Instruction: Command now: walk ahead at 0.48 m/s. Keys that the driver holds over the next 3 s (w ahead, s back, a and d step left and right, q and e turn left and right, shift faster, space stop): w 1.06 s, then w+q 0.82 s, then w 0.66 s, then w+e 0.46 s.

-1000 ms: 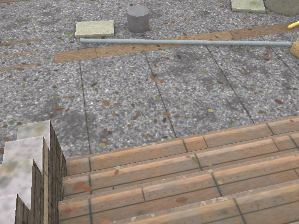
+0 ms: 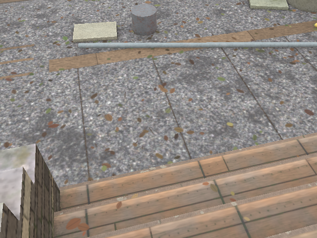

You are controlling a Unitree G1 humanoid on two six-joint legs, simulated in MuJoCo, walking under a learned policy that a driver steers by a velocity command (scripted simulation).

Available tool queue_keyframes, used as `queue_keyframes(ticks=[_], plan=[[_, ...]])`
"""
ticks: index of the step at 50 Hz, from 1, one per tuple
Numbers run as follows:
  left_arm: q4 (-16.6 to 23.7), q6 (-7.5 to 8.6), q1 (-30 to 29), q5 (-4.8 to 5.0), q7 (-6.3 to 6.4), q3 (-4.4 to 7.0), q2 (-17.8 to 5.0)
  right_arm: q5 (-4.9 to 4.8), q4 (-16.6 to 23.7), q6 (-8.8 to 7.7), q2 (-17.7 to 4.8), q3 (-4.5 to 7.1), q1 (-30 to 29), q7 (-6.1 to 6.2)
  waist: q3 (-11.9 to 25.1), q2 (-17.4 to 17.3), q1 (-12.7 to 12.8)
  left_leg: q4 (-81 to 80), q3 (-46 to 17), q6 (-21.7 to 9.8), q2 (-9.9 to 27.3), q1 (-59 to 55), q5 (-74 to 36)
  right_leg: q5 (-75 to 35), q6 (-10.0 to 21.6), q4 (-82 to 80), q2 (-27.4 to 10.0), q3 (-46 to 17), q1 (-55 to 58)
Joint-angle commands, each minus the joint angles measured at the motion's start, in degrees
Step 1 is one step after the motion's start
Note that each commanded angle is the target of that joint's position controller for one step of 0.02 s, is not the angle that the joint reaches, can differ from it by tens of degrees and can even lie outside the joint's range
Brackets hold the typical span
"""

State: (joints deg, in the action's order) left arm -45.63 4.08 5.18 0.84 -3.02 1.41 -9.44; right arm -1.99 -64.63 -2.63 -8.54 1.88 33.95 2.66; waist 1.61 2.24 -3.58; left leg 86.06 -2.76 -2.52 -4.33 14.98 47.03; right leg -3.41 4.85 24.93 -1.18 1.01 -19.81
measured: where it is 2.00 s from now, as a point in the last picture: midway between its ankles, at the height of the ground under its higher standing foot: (142, 191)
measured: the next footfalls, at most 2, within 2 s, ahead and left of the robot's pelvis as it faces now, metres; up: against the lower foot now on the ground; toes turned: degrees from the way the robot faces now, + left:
left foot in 0.44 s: +0.34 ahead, +0.13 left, -0.17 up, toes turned -1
right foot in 1.00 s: +0.66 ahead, -0.07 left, -0.35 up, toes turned -1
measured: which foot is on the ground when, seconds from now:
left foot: up 0.00-0.42, down 0.44-1.00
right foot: down 0.00-0.44, up 0.46-0.98, down 1.00-1.00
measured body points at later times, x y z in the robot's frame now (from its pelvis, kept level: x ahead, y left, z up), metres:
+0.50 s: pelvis +0.26 +0.05 -0.20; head +0.26 +0.08 +0.25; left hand +0.22 +0.30 -0.36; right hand +0.34 -0.19 -0.32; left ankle +0.30 +0.13 -0.93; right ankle +0.10 -0.11 -0.67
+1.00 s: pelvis +0.51 +0.03 -0.33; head +0.51 +0.03 +0.12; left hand +0.71 +0.23 -0.43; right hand +0.43 -0.21 -0.48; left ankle +0.30 +0.13 -0.92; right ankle +0.64 -0.07 -1.07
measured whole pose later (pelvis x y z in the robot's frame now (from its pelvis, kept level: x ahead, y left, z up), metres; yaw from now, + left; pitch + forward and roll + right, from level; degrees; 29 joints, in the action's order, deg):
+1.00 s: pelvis +0.51 +0.03 -0.33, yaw +1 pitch +1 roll +4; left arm -44.6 3.2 5.3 0.8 -3.1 1.8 -11.5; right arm -1.1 -57.9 -1.9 -9.4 1.9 29.0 2.9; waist 2.7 4.5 -5.5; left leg 72.7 0.9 -5.2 -6.7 12.0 50.5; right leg -20.7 3.9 22.6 -2.7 -0.6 -24.6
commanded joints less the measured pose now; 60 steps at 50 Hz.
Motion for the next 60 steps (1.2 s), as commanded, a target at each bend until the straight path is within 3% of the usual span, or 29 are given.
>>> queue_keyframes(ticks=[1, 2, 3, 4, 7, 9, 11, 13, 16, 20, 22, 23, 24, 26, 27, 30, 33, 35, 38, 41, 47, 49, 50, 51, 52, 53, 55, 58, 60], plan=[[-8.58, -1.0, 31.74, 1.5, -0.02, 1.76, -7.73, -0.65, 2.85, -2.33, -3.25, 0.44, 7.09, -2.24, 10.86, 17.65, 8.64, 25.11, -12.21, -3.02, 1.71, 44.64, -3.03, -34.74, 10.0, 17.38, -16.69, -16.05, 46.15], [-8.76, -1.38, 29.94, 1.52, -0.36, 1.7, -6.88, -0.49, 4.25, -2.71, -6.53, 1.82, 3.6, -2.15, 8.73, 10.47, 7.03, 23.94, -9.94, -2.91, 3.41, 45.3, -8.66, -20.7, 11.82, 12.92, -17.41, -19.26, 37.06], [-9.33, -0.98, 25.02, 1.04, -0.6, 3.48, -12.66, -1.6, 9.41, -2.28, -5.68, 1.43, -0.58, -1.36, 8.32, 7.95, 3.61, 12.43, -6.72, -2.52, 6.92, 46.0, -19.75, 24.69, 17.3, 0.85, -23.9, -34.67, 27.29], [-7.48, 0.11, 17.83, -0.43, -0.07, 1.76, -6.14, -1.54, 10.43, -1.37, -6.12, 1.77, -9.37, -0.48, -0.18, -3.38, 2.5, 6.39, -7.59, -2.32, 10.43, 47.06, -28.94, 31.97, 15.5, -4.03, -22.89, -39.81, 14.85], [-8.94, 1.14, 14.97, -1.63, 3.27, 1.0, -5.77, 1.91, 11.48, 0.62, -3.26, 1.67, -9.24, 0.76, -7.92, -1.63, -1.29, -13.48, -6.07, 2.97, 12.26, 31.05, -35.42, 8.08, 13.0, -0.38, -14.83, -25.64, -12.07], [-9.97, 0.99, 17.16, -2.8, 4.24, 1.45, -8.13, 1.08, 11.22, 0.33, -5.05, 2.26, -8.14, -0.13, -4.66, 3.52, -2.6, -11.87, -2.94, 3.65, 10.47, 26.11, -43.4, 2.49, 12.47, 1.89, -12.4, -20.86, -13.06], [-11.8, 1.92, 21.66, -0.09, 5.68, 0.24, -2.89, 1.76, 15.02, -0.63, -7.19, 2.59, -17.9, -1.44, -4.74, 1.68, 1.17, -28.31, -8.08, 0.38, 12.69, 35.59, -61.44, 14.64, 9.3, 7.51, -10.01, -19.26, -3.24], [-11.59, 1.28, 20.59, 1.24, 7.18, -0.3, -3.81, 4.65, 16.6, -1.12, -4.87, 1.59, -22.65, -3.22, -3.93, -0.32, 2.25, -46.57, -1.68, -0.27, 8.17, 15.23, -82.63, 22.35, 5.97, 10.85, -2.91, -7.71, -15.67], [-11.44, -0.11, 20.39, 0.73, 6.84, 0.93, -8.51, 2.43, 18.61, 0.79, -3.61, 0.87, -23.49, -4.26, -3.67, 1.3, 3.33, -46.32, 1.42, 2.02, 5.23, 4.01, -77.98, 27.82, 5.91, 16.3, -3.26, -7.83, -18.49], [-12.6, -2.79, 23.26, 1.2, 7.76, 1.01, -6.5, 0.62, 17.01, 1.46, -7.23, 2.46, -17.78, -4.33, -6.81, 1.87, 3.57, -66.89, -0.31, 0.25, 10.99, 9.16, -59.77, 13.54, 3.45, 37.25, -6.23, -12.48, 4.41], [-14.63, -2.13, 22.3, 1.82, 6.8, 1.34, -6.68, 3.31, 9.8, 0.03, -8.94, 3.4, 0.92, -5.07, 0.08, -5.27, -5.14, -69.96, 1.33, -5.24, 12.26, -13.85, -69.0, 12.05, 1.59, 70.02, -0.11, -8.77, -3.32], [-14.94, -0.84, 27.11, 1.5, 5.23, 0.6, -0.18, 4.41, 5.94, -0.71, -9.14, 2.27, 9.67, -5.83, 3.8, -22.74, -4.7, -44.84, -3.25, -7.61, 17.37, -33.69, -93.28, 56.66, 0.02, 96.99, 10.45, -10.16, -29.55], [-12.88, 0.74, 32.78, 2.92, 4.04, 0.36, -2.19, 2.21, 6.17, -0.09, -9.59, 1.82, 8.78, -5.79, 7.95, -28.63, -0.29, -41.46, -11.41, -7.64, 19.86, -36.68, -91.78, 53.12, 0.47, 101.54, 7.78, -14.17, -40.17], [-7.06, 1.2, 22.23, 4.56, 4.71, 0.15, -3.79, 0.71, 4.86, 0.73, -15.02, 3.62, 5.93, -5.53, 6.37, -16.08, 1.44, -61.28, -32.75, -17.02, 29.66, -26.97, -40.45, 40.05, -0.23, 96.38, 4.21, -8.82, -49.81], [-5.87, -0.77, 15.0, 4.21, 6.21, 0.71, -6.18, 1.42, 7.78, 0.51, -9.93, 1.8, -2.71, -5.2, -1.13, -1.8, 3.48, -66.35, -33.07, -14.64, 27.33, -15.41, -23.57, 30.4, 0.69, 87.33, -0.47, -7.97, -50.07], [-6.32, -1.52, 16.37, 1.48, 5.79, 1.67, -6.81, 3.5, 9.25, -2.6, -3.6, -0.9, -12.83, -4.05, -6.45, -3.43, 9.32, -59.61, -22.55, -6.54, 18.26, 7.43, -38.68, 12.31, 0.25, 65.12, -6.24, -10.37, -37.85], [-3.22, -2.05, 10.36, -0.77, 5.71, 1.24, -2.89, 3.13, 5.85, -2.78, -7.15, -0.13, -6.5, -0.4, -4.26, -9.6, 7.0, -61.4, -14.68, -8.88, 13.99, 11.32, -58.76, 2.33, -3.89, 41.43, -5.82, -6.59, -25.54], [-3.57, -2.33, 12.14, 0.34, 4.68, 1.47, -4.38, 2.9, 6.16, -2.33, -9.58, 0.79, -5.86, -0.32, -0.88, -8.05, 7.85, -57.7, -14.25, -9.18, 14.63, 6.54, -61.86, -0.69, -3.3, 42.27, -4.69, -5.84, -25.13], [0.61, -0.72, -1.89, -0.19, 3.01, 1.63, -6.14, 0.8, 3.91, -2.61, -4.93, 0.15, 3.96, 0.86, -4.36, -4.16, 0.61, -49.08, -16.86, -6.96, 14.35, -10.63, -43.34, -14.66, -0.88, 23.55, -5.04, -10.11, -42.45], [1.21, -0.38, -3.76, -1.89, 0.56, 0.89, -2.76, 1.54, 6.45, -1.42, -4.88, -0.34, -1.14, 1.36, -5.38, -4.57, 0.72, -47.37, -7.92, -5.8, 7.89, 11.05, -31.71, -32.94, -1.62, 11.31, -0.85, -3.63, -15.7], [6.65, -1.06, -7.1, 0.47, 0.09, 0.31, -3.76, 0.7, 8.19, 1.15, -5.99, 0.84, -1.48, 0.57, -8.71, -6.3, -3.41, -32.85, -12.61, -8.93, 9.46, -1.38, -39.71, -12.97, -2.74, -0.74, -1.7, -2.94, -16.76], [1.44, -0.36, 6.46, 0.8, 0.2, 2.5, -7.02, 1.32, 7.0, 1.23, -6.76, 1.41, -3.38, 0.61, -3.31, -7.67, 2.99, -17.26, -11.68, -7.93, 8.24, -1.47, -48.49, -15.27, 0.08, -7.84, -3.82, -2.18, -0.69], [-5.2, -0.05, 23.4, -0.74, -0.76, 3.73, -10.13, 0.96, 6.43, 0.15, -6.0, 0.88, -7.53, -0.73, 2.77, -6.48, 11.18, -3.14, -8.76, -6.23, 6.59, 5.75, -58.81, -23.14, 1.28, -1.93, -2.17, -0.17, 17.09], [-8.83, -0.92, 35.4, -1.75, -0.45, 3.79, -10.27, 0.32, 6.95, -1.58, -5.74, 1.28, -7.81, -2.0, 5.4, 4.2, 15.15, 25.63, -3.22, -2.31, -3.15, 21.52, -23.86, -39.02, 6.46, 2.71, -8.56, -4.15, 33.14], [-9.49, -1.4, 33.05, -1.37, -0.42, 2.54, -10.77, -1.54, 7.52, -1.97, -1.55, 0.0, 4.81, -2.32, 11.65, 15.43, 7.04, 38.05, -8.77, -0.22, -4.54, 40.48, 4.62, -43.37, 12.9, 17.51, -17.43, -16.88, 47.33], [-7.76, -1.87, 30.69, 1.49, -0.31, 2.7, -9.85, -1.3, 9.98, -1.63, -6.69, 0.38, 3.02, -2.12, 16.0, 14.93, 8.19, 29.43, -10.58, -0.19, 0.0, 45.42, -1.39, -13.3, 15.27, 10.93, -20.04, -23.99, 45.97], [-7.96, -2.69, 21.56, 0.0, 0.15, 2.17, -8.08, -2.53, 15.51, 0.1, -8.27, 1.23, -11.12, -0.04, 2.51, -1.68, 5.66, 23.94, -3.08, -1.03, 5.04, 47.6, -17.1, 36.23, 14.76, -7.31, -21.5, -32.9, 21.49], [-6.78, 0.58, 11.68, -2.17, 1.63, -0.47, -2.04, -0.1, 14.82, 1.48, -6.85, 2.31, -9.97, 0.32, -7.94, -2.22, -0.95, -6.29, -11.1, 0.18, 8.32, 35.65, -41.75, 21.99, 7.47, -3.53, -14.38, -19.55, -7.94], [-9.7, 0.58, 15.26, -2.89, 4.01, 0.59, -6.18, 2.21, 15.96, 0.99, -3.79, 1.92, -9.91, -0.1, -4.11, 5.16, -0.98, -12.86, -7.98, 1.9, 8.71, 29.14, -43.92, 4.15, 8.98, -3.16, -11.86, -14.22, -8.92]])
Over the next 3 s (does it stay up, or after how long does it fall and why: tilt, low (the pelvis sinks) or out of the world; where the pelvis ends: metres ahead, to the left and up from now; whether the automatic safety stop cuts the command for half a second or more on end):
stays up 1.57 0.36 -0.90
